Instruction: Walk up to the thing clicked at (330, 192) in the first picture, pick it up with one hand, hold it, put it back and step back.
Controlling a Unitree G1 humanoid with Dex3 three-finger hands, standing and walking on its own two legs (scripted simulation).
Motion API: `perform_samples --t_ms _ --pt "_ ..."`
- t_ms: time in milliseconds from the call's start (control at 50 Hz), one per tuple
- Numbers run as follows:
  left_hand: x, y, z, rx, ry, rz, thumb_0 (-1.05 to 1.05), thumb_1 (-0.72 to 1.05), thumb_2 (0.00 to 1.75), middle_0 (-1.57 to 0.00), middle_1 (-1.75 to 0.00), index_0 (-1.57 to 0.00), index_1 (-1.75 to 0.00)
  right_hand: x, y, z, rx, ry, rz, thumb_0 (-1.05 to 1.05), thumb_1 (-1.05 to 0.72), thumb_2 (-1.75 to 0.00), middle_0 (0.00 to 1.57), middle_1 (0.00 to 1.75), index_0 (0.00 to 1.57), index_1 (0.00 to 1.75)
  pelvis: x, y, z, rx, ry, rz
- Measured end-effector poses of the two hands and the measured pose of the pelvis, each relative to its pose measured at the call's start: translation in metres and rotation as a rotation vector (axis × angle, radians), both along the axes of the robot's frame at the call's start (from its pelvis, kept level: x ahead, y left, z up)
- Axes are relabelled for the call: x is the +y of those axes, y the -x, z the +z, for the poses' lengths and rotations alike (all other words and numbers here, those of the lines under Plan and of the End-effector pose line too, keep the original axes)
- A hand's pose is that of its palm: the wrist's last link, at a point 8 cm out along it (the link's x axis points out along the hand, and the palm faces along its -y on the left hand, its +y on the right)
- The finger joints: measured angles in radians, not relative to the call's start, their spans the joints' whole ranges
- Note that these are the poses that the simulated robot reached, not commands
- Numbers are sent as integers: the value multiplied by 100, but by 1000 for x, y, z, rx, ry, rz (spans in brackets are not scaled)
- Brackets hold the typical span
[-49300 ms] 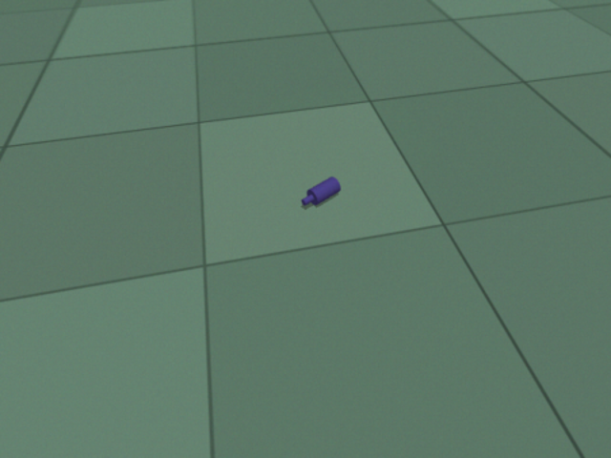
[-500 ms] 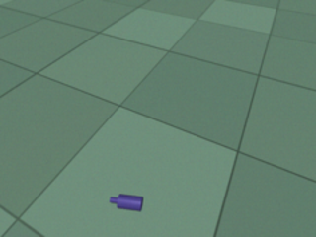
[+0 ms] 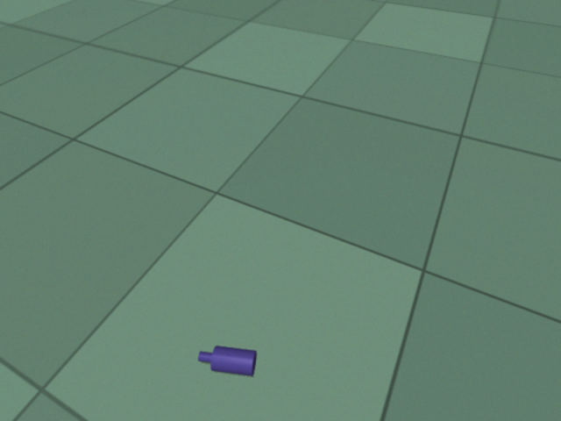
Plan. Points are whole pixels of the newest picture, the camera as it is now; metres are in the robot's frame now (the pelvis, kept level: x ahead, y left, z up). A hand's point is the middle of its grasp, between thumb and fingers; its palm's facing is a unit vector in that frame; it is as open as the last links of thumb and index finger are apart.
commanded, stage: stand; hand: left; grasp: from above
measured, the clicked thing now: (226, 359) +0.46 +0.22 -0.74
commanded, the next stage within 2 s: step back in 1.46 s
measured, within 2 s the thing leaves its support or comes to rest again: neither
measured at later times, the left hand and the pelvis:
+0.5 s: hand out of the picture +0.09 +0.23 -0.15, palm faces +0.01 -0.94 -0.33, open 7.3 cm; pelvis +0.01 -0.01 +0.00, yaw -1 degrees
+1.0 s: hand out of the picture +0.10 +0.23 -0.15, palm faces -0.01 -0.94 -0.34, open 7.3 cm; pelvis +0.02 -0.01 +0.00, yaw -1 degrees
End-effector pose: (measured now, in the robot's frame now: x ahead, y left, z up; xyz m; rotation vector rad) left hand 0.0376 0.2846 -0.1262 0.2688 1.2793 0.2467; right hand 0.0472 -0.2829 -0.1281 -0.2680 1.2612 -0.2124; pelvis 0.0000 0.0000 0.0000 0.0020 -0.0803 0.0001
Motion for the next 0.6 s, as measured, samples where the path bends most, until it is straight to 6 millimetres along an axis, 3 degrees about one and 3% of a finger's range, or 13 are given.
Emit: perform_samples --t_ms 180,440,600 --pt "-6 -8 1 10 1 -10 1 91 90 -20 -30 -21 -30 -10 2 0 26 5 -7 0 -90 -90 20 30 21 30 -6 -5 1 7 1 -4" --pt "-11 -42 7 -47 -1 -35 1 91 90 -20 -30 -21 -30 -12 -16 1 -2 -1 2 0 -90 -90 20 30 21 30 -10 -13 2 12 1 -10" --pt "-11 -53 9 -58 -1 -45 1 91 90 -20 -30 -21 -30 -15 -23 3 -12 4 3 0 -90 -90 20 30 21 30 -11 -16 3 17 1 -16"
